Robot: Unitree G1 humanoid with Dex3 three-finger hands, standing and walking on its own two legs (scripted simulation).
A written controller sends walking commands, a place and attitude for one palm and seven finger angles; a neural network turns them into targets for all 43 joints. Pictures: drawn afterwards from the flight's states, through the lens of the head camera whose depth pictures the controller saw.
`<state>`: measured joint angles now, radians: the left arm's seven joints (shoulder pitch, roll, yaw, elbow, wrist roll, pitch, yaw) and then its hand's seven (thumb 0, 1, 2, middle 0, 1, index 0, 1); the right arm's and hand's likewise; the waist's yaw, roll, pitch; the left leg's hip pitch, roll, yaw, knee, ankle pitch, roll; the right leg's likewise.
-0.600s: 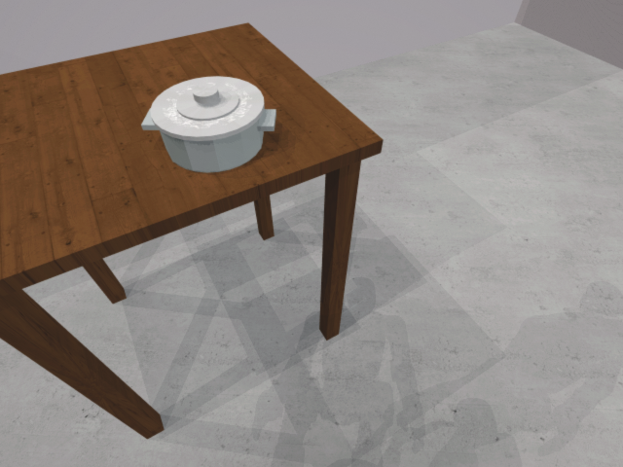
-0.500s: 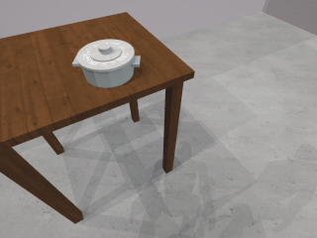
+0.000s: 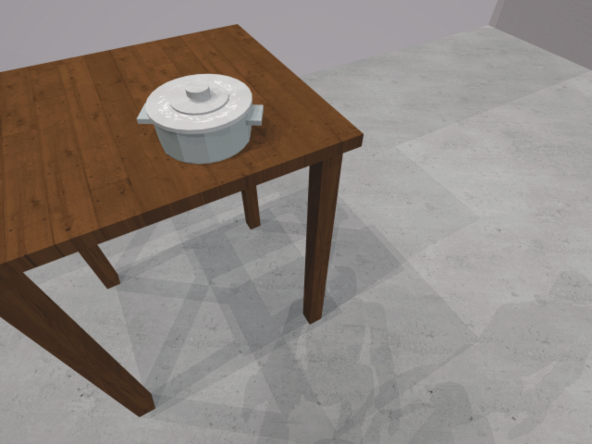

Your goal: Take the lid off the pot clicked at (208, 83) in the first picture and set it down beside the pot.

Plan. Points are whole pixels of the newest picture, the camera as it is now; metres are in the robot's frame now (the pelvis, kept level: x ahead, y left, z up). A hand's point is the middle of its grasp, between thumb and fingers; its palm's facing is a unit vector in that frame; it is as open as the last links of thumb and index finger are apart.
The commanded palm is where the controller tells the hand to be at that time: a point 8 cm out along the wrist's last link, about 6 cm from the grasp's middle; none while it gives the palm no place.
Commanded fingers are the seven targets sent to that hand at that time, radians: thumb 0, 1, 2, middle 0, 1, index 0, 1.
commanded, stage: look at it before walking up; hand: left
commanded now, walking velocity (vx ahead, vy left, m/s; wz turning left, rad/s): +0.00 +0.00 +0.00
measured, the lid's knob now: (197, 89) +0.63 +0.21 +0.15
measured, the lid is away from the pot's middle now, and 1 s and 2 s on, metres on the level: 0.00 0.00 0.00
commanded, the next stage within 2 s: turn to face it in 0.04 s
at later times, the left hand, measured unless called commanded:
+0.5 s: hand out of the picture +0.01 +0.22 -0.19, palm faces +0.17 -0.95 -0.26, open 7.4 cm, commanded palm none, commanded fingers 0.00 0.90 0.90 -0.20 -0.30 -0.20 -0.30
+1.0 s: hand out of the picture -0.03 +0.17 -0.15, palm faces +0.40 -0.86 -0.31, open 7.4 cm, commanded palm none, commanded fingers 0.00 0.90 0.90 -0.20 -0.30 -0.20 -0.30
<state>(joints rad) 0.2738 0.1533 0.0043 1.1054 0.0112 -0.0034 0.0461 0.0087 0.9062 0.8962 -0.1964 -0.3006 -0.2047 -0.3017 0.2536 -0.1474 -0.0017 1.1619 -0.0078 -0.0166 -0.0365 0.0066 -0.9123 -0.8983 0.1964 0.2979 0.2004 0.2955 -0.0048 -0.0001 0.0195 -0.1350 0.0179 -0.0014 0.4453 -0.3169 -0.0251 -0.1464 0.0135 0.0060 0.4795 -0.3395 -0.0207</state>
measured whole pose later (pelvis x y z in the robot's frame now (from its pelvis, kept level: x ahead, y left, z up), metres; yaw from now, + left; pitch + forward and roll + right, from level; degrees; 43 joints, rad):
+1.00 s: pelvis +0.00 -0.05 +0.00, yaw +25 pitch -1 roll +3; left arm 0.22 0.21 0.02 0.88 0.03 0.02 0.03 0.01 0.90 0.90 -0.20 -0.30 -0.21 -0.30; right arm 0.14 -0.29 -0.08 0.92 -0.01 0.06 0.01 0.01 -0.91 -0.90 0.19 0.30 0.20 0.30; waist -0.01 0.01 0.11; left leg -0.43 -0.02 0.02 0.99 -0.47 -0.04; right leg -0.21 -0.08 -0.05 0.55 -0.32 -0.01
